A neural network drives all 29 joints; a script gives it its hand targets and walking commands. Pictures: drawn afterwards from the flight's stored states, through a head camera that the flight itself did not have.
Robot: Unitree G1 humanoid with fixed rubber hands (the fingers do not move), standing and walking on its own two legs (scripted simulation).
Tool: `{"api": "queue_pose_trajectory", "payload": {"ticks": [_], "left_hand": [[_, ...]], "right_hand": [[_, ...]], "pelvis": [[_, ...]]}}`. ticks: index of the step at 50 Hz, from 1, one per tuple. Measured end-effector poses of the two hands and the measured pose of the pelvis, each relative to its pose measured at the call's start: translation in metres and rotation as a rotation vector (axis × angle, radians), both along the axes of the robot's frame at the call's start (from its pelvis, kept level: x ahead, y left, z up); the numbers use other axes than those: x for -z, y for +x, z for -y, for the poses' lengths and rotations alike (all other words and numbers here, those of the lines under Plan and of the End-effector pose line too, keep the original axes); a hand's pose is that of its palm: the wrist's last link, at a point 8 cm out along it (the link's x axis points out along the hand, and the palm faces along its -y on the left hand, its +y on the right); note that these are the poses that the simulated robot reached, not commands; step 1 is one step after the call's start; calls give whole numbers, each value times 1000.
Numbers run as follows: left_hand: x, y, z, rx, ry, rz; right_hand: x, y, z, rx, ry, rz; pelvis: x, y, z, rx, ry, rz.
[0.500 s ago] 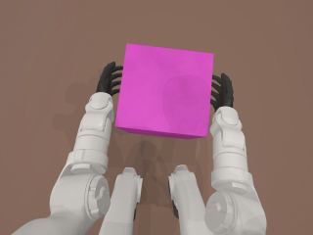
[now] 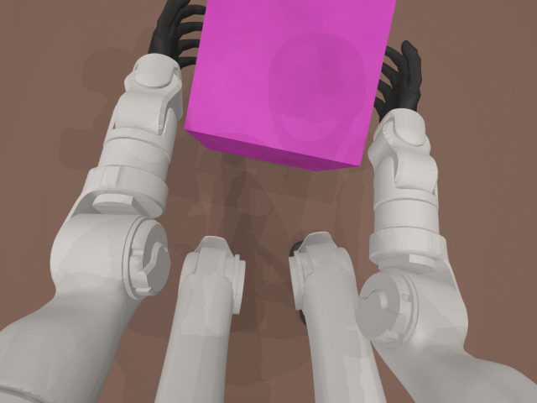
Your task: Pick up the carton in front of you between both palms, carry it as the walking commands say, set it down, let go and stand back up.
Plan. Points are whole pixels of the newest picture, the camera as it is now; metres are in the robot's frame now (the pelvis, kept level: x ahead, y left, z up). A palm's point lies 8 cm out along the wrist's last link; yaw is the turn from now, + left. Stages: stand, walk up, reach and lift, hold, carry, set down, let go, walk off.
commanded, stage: set down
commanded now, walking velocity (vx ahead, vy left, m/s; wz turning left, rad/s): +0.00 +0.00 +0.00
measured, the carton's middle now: (280, 91) +0.53 -0.02 -0.21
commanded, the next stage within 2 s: none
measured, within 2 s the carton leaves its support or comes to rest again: rests again in 0.80 s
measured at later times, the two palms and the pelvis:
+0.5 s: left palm (190, 66) +0.57 +0.12 -0.23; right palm (371, 114) +0.50 -0.18 -0.23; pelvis +0.01 +0.01 -0.07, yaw -2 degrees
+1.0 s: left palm (191, 78) +0.56 +0.12 -0.25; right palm (370, 119) +0.50 -0.18 -0.24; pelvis +0.00 +0.01 -0.09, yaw -2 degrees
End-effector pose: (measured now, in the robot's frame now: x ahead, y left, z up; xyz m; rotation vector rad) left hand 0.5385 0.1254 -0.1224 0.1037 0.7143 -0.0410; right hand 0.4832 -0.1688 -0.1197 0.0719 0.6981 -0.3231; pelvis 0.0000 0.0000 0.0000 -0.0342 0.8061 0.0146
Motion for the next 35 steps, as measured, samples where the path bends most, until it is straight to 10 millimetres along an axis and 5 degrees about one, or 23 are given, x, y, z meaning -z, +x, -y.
{"api": "queue_pose_trajectory", "payload": {"ticks": [16, 35], "left_hand": [[102, 26, 8, 73, 25, -29], [120, 21, 4, 66, 35, -60]], "right_hand": [[97, 13, 5, 46, 3, -33], [116, 13, 5, 6, 2, -63]], "pelvis": [[58, -1, -7, 5, -27, 59], [79, 3, -5, 5, -22, 116]]}}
